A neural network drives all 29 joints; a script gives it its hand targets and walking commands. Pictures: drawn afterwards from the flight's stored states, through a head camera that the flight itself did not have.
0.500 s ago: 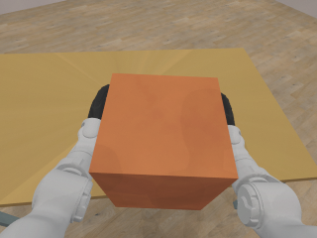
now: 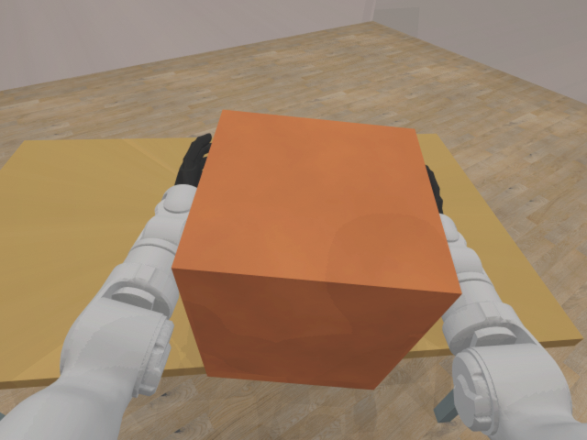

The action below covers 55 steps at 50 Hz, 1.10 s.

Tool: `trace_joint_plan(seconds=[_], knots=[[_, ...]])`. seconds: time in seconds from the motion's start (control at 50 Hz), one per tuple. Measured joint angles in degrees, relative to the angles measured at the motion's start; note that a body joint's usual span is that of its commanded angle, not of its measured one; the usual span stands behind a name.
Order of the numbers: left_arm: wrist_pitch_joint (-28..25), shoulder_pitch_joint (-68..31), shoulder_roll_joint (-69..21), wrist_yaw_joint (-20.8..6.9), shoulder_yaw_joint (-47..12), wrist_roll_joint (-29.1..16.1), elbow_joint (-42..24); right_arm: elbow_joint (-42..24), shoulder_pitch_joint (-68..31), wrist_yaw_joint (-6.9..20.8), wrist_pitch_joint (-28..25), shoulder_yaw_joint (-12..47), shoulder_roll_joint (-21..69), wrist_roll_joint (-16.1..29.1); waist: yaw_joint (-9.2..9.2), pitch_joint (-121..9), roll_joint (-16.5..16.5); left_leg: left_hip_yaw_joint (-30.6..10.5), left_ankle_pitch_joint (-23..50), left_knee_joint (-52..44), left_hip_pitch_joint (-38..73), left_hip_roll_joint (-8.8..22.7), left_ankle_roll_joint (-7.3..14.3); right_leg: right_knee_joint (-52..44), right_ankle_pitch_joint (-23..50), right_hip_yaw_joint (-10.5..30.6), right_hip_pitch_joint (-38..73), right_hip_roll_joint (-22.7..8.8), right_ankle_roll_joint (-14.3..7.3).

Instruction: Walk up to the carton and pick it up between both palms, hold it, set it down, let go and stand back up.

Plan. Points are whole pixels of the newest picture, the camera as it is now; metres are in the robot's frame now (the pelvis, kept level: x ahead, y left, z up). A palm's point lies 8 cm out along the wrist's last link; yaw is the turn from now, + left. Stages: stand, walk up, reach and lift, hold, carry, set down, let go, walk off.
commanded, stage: reach and lift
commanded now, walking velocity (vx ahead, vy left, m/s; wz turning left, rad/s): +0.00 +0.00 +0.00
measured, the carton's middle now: (304, 261) +0.35 +0.00 +0.09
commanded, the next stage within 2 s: hold in 1.54 s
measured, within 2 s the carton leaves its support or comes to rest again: neither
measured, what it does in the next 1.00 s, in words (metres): stands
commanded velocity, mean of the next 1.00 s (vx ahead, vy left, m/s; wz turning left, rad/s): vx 0.00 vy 0.00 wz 0.00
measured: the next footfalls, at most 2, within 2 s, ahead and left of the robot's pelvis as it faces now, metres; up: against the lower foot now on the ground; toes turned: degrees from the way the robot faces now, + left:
none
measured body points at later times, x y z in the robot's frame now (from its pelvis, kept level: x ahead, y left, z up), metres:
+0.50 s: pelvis -0.02 -0.01 +0.00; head -0.05 +0.01 +0.45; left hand +0.43 +0.16 +0.20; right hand +0.41 -0.18 +0.18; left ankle +0.08 +0.09 -0.72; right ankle +0.03 -0.13 -0.71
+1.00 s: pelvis -0.01 -0.03 +0.01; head -0.05 -0.02 +0.46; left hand +0.42 +0.15 +0.21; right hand +0.42 -0.19 +0.20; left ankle +0.08 +0.09 -0.71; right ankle +0.03 -0.13 -0.71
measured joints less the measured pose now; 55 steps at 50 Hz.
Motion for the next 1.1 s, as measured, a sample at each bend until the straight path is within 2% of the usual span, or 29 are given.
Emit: trace_joint_plan(seconds=[0.18,0.36,0.66,0.86,1.1], knots=[[7.18,-2.72,0.00,-0.32,5.78,2.24,-1.76,-0.04,-5.12,0.05,5.95,-0.01,-1.30,-0.10,0.79,1.36,-0.06,0.00,0.46,0.00,2.39,0.00,0.04,0.00,0.53,0.00,2.38,0.00,0.05],[10.81,-5.25,-0.52,-1.62,10.75,6.39,-2.44,-0.04,-7.32,1.12,7.98,-1.99,-1.44,-2.45,0.82,5.32,-0.31,0.00,0.53,-0.27,6.93,0.00,0.05,0.00,0.52,0.00,6.78,0.01,0.05],[16.86,-0.05,-1.06,0.07,11.92,8.17,-10.80,0.04,-7.33,2.44,10.14,-1.09,-1.43,-2.39,0.86,5.88,-0.30,0.00,1.93,-3.18,9.39,0.00,-0.58,0.00,0.36,0.00,7.78,0.11,-1.03],[21.31,2.32,-1.05,0.21,14.26,8.16,-16.71,-3.07,-7.40,0.49,14.28,1.29,-1.44,-0.92,1.31,3.89,-0.08,0.00,2.02,-4.46,10.03,0.00,-1.10,0.00,-0.28,0.00,7.80,0.16,-1.60],[25.01,2.34,-1.06,-0.35,16.65,8.62,-18.28,-3.61,-9.28,0.00,17.75,1.29,-1.44,-0.78,1.33,3.98,-0.09,0.00,2.02,-4.78,11.40,0.00,-1.17,-0.23,-0.28,0.00,9.12,0.16,-1.69]])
